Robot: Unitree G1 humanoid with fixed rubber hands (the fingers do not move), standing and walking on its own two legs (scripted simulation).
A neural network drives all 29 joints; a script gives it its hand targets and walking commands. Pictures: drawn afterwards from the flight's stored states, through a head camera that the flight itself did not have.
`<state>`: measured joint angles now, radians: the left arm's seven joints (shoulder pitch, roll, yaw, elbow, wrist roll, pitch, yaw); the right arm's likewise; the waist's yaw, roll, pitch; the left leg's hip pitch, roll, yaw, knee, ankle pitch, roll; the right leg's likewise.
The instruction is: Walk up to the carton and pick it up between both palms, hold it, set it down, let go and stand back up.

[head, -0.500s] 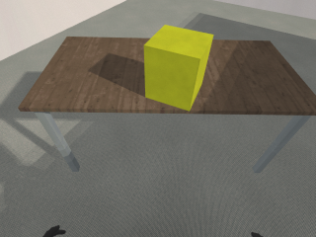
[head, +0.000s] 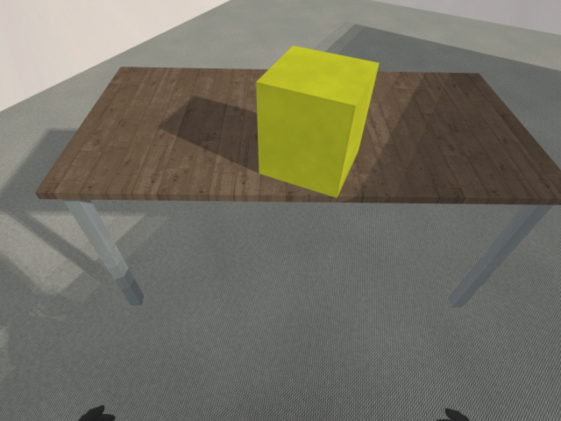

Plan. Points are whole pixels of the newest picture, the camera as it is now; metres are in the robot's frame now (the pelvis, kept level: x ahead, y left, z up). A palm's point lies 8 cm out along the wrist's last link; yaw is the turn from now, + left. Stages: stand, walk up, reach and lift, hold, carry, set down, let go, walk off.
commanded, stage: stand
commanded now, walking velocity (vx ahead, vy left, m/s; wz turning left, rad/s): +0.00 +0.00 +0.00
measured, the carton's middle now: (315, 122) +0.77 -0.10 +0.01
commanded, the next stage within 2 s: none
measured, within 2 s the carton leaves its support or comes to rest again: neither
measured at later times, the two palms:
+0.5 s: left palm out of the picture +0.10 +0.30 -0.09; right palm out of the picture +0.09 -0.27 -0.10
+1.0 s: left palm out of the picture +0.10 +0.30 -0.09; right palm out of the picture +0.09 -0.27 -0.11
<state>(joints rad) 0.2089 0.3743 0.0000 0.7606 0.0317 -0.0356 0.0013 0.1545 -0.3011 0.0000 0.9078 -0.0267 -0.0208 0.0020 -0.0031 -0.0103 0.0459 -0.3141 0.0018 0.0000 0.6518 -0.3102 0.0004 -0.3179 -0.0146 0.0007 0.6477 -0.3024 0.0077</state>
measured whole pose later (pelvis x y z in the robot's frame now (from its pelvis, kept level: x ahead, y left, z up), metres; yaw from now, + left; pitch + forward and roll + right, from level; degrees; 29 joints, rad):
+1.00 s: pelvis +0.00 +0.00 +0.01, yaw +0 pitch +0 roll +0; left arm 0.20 0.37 0.00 0.84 0.03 -0.03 0.00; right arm 0.15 -0.30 0.00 0.99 -0.03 -0.03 0.01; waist 0.00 -0.01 0.01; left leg -0.31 0.00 0.00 0.58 -0.26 0.01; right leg -0.31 -0.01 0.00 0.56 -0.25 0.01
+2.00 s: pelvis +0.00 +0.00 +0.01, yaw +0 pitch +1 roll +0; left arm 0.20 0.37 0.00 0.87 0.03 -0.03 0.00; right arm 0.14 -0.30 0.00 1.04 -0.03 -0.03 0.01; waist 0.00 0.00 -0.01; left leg -0.31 0.00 0.00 0.52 -0.23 0.00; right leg -0.31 -0.01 0.00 0.51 -0.22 0.01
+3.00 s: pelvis +0.00 +0.00 +0.01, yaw +0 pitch +1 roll +0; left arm 0.20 0.37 0.00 0.89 0.03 -0.03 0.00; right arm 0.14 -0.30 0.00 1.05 -0.03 -0.03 0.01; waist 0.00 0.00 -0.03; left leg -0.31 0.00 0.00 0.51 -0.22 0.00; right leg -0.31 -0.01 0.00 0.50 -0.21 0.01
